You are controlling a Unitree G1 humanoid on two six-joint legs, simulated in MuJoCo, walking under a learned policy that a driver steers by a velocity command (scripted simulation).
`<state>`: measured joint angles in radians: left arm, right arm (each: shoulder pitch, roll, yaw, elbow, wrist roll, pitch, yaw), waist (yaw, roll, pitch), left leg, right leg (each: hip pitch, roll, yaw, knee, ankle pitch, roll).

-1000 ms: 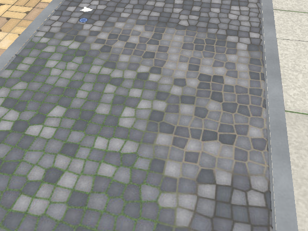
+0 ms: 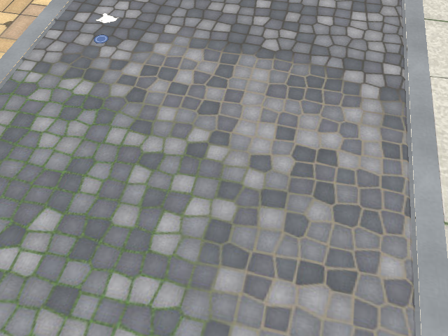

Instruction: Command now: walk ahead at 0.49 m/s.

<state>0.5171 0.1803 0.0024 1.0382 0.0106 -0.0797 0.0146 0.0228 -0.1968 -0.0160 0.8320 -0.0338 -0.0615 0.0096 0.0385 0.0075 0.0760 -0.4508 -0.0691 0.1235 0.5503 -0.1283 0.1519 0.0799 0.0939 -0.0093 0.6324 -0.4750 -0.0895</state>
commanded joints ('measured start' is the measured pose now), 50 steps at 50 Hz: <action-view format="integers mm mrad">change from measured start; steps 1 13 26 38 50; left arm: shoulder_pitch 51 -363 -361 -146 46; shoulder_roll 123 86 122 116 126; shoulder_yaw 29 31 47 54 43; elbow -71 -194 -197 -45 28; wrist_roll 0 19 13 -1 14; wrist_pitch -7 40 5 -34 -22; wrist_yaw -7 -44 -26 -20 0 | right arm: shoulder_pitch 428 418 486 304 -97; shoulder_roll -225 -106 -147 -49 -62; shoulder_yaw -78 -29 -27 -31 -17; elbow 92 177 233 121 -18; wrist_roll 17 30 10 -5 13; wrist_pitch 7 -48 -32 18 7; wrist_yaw -4 0 -29 19 18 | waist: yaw -149 -45 16 -78 15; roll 83 25 68 -58 -74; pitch -315 37 -74 -16 47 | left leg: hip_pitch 739 296 561 -133 -198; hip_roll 449 218 260 167 124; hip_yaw -856 -229 -152 -124 -52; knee -250 -461 -62 531 61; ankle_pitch -259 180 799 -66 72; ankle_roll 260 56 11 -100 -83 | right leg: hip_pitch -677 -732 -383 -235 21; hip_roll -9 -212 -49 -291 -316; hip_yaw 81 -18 -97 138 69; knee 818 286 -152 -501 -459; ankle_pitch -12 421 318 533 745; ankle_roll -14 60 -41 -125 -112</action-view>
